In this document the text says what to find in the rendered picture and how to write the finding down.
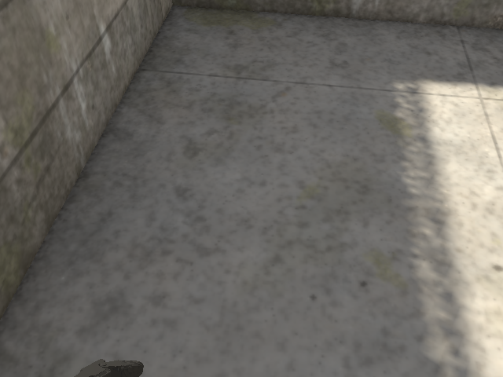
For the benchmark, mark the robot left hand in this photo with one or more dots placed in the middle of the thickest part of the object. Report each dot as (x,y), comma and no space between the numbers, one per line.
(117,368)

